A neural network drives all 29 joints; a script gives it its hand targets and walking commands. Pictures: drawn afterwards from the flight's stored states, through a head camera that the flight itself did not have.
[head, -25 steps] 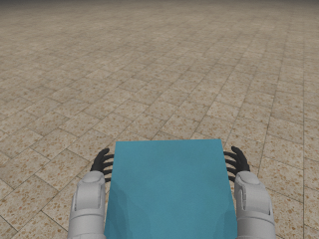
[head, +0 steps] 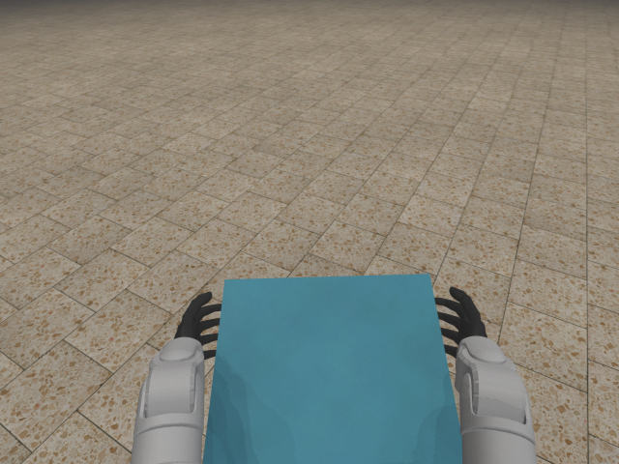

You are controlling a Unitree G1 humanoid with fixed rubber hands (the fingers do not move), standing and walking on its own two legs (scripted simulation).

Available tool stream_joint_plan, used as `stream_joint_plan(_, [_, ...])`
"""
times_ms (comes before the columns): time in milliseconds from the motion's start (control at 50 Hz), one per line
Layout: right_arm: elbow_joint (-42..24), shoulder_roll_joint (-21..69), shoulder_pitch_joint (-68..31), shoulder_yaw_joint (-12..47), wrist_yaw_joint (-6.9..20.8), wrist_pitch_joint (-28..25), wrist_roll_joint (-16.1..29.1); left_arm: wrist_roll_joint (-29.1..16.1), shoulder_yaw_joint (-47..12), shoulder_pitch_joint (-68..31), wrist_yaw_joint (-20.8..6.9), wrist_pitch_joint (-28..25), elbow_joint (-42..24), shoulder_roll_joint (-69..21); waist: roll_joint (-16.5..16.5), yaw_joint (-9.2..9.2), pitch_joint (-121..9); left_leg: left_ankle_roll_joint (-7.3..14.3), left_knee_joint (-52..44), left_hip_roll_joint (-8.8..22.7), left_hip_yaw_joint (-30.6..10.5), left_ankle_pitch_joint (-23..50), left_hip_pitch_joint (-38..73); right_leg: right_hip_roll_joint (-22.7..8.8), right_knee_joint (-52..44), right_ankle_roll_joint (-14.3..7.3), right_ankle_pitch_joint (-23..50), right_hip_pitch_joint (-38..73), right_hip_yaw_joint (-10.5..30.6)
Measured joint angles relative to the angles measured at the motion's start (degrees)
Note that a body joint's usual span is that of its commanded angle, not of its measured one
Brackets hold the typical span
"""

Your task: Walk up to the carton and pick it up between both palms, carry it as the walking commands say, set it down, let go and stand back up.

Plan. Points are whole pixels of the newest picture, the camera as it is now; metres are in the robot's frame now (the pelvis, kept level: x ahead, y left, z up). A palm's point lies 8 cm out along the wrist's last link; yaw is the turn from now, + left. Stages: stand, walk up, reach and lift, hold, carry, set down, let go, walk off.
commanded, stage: hold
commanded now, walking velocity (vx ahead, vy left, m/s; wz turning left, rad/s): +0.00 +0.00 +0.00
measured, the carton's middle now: (329, 388) +0.27 -0.01 -0.07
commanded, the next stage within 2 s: carry in 0.38 s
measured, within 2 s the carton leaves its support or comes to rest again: neither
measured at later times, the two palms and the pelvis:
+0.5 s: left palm (189, 346) +0.28 +0.18 +0.05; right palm (465, 344) +0.27 -0.18 +0.06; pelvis -0.02 +0.00 -0.02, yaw -1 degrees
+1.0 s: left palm (186, 447) +0.14 +0.14 +0.07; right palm out of the picture +0.05 -0.20 +0.09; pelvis -0.14 +0.04 -0.02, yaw -17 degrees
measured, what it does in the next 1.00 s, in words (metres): walks backwards, turning right: left foot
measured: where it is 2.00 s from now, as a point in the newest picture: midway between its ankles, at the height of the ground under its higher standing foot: outside the picture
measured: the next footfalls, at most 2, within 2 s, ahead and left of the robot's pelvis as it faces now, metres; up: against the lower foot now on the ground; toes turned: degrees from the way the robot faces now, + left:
left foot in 0.92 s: -0.06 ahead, +0.11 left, +0.00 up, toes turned -10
right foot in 1.28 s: -0.27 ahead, -0.06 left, +0.00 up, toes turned -38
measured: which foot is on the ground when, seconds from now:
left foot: down 0.00-0.68, up 0.70-0.90, down 0.92-1.00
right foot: down 0.00-0.92, up 0.94-1.00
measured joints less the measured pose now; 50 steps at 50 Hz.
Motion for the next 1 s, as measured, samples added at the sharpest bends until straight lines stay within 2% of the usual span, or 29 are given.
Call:
stream_joint_plan(380, [0.18, 0.02, -0.26, 0.13, -0.17, -0.02, -0.07, 0.01, 0.16, -0.01, 0.27, 0.01, -0.19, -0.15, 0.03, -0.31, -0.19, 0.05, 0.58, -0.15, -0.02, -0.12, -0.68, -0.12, 0.61, 0.11, -0.17, -0.68, 0.01])
stream_joint_plan(420, [-0.40, -0.02, -0.66, 0.96, -2.99, 0.33, 0.98, -0.99, -0.55, -0.77, 1.63, 0.78, -0.76, 0.06, 0.01, 0.03, -1.35, -0.23, 6.00, -0.18, 0.11, -2.22, -5.27, -0.02, 5.59, 0.20, -2.02, -5.12, 0.05])
stream_joint_plan(460, [-1.90, 0.20, -1.40, 1.81, -4.99, 0.89, 2.29, -2.69, -1.27, -1.71, 5.53, 1.31, -1.69, 0.07, 0.04, 0.49, -2.06, -0.33, 11.79, -0.08, 0.46, -4.91, -9.83, 0.28, 10.89, 0.23, -4.18, -9.65, 0.36])
stream_joint_plan(560, [-9.26, 0.47, -2.34, 2.73, -6.79, 3.51, 5.36, -8.20, -2.51, -3.04, 7.19, 4.44, -8.54, 2.08, -1.26, 1.77, -1.98, 0.73, 21.23, -0.41, 2.32, -7.97, -18.45, 0.42, 21.88, 0.53, -7.16, -19.73, 2.04])
stream_joint_plan(580, [-11.02, 0.45, -2.21, 3.38, -7.26, 4.55, 5.88, -8.84, -2.69, -2.93, 7.27, 5.50, -10.28, 2.46, -1.72, 1.99, -1.92, 0.63, 22.40, -0.47, 2.93, -8.25, -19.59, 0.19, 23.65, 0.44, -5.51, -21.43, 2.03])
stream_joint_plan(640, [-16.97, 0.29, -1.42, 5.16, -8.59, 9.18, 7.50, -10.86, -2.95, -1.35, 8.08, 9.55, -16.39, 2.59, -1.28, 2.90, -2.10, 0.21, 26.08, 0.90, 4.66, -9.46, -22.61, 0.26, 27.26, -0.22, -10.91, -24.70, 0.05])
stream_joint_plan(700, [-23.79, -0.08, 0.58, 5.54, -8.84, 13.93, 8.51, -12.41, -3.48, 0.33, 9.75, 14.19, -23.01, 0.90, 0.29, 3.38, -2.42, -0.39, 31.08, 3.03, 5.48, -11.87, -26.32, 1.41, 26.35, -1.43, -4.80, -26.71, -0.91])
stream_joint_plan(740, [-27.13, -0.27, 2.31, 5.36, -9.14, 16.30, 9.63, -12.39, -3.92, 1.76, 10.67, 17.00, -26.75, -0.71, -0.83, 3.28, -2.54, -1.10, 38.38, 1.43, 5.21, -18.29, -29.72, 1.25, 25.52, -1.63, -4.18, -28.13, 0.37])
stream_joint_plan(780, [-29.57, -0.39, 3.68, 5.79, -9.52, 19.02, 10.45, -11.99, -4.72, 4.07, 10.97, 19.58, -30.08, -1.28, -1.84, 2.47, -2.69, -0.96, 42.22, -0.23, 5.08, -19.60, -31.31, 1.12, 21.83, -1.26, -1.78, -28.29, 2.08])
stream_joint_plan(840, [-32.90, -0.48, 5.15, 6.87, -10.23, 22.27, 11.47, -11.49, -5.90, 6.42, 11.06, 23.13, -34.79, -0.95, -3.19, 1.26, -3.01, -0.63, 38.39, -1.69, 5.91, -18.67, -29.27, 1.21, 15.40, -0.29, 3.74, -27.99, 4.81])
stream_joint_plan(920, [-36.25, -0.50, 5.68, 7.39, -10.83, 24.28, 12.62, -11.09, -6.48, 6.94, 11.51, 26.19, -39.45, -0.89, -4.83, 0.85, -4.15, 0.59, 20.60, -2.56, 8.39, -15.84, -20.70, 2.55, 10.31, 1.62, 8.58, -29.10, 7.98])
stream_joint_plan(940, [-36.22, -0.46, 5.57, 7.58, -10.92, 24.43, 12.72, -11.10, -6.20, 6.86, 11.58, 26.63, -39.78, -0.89, -5.43, 0.66, -3.89, 1.65, 18.30, -2.41, 9.12, -10.28, -20.21, 2.79, 13.11, 2.44, 3.66, -30.18, 7.82])
stream_joint_plan(960, [-36.07, -0.44, 5.65, 7.69, -10.92, 24.89, 12.63, -11.22, -6.14, 7.34, 11.66, 26.95, -39.84, -0.91, -4.51, 0.51, -3.96, 2.70, 18.63, -1.13, 9.33, -6.73, -20.75, 3.58, 20.12, 3.04, -4.74, -32.09, 5.25])
stream_joint_plan(1000, [-35.59, -0.50, 6.70, 7.51, -10.55, 25.73, 12.61, -11.35, -6.55, 8.13, 12.07, 28.27, -39.82, -0.92, -2.46, 1.05, -4.00, 3.48, 18.87, 1.63, 9.85, -5.67, -20.68, 3.74, 37.92, 2.82, -13.64, -35.66, -0.39])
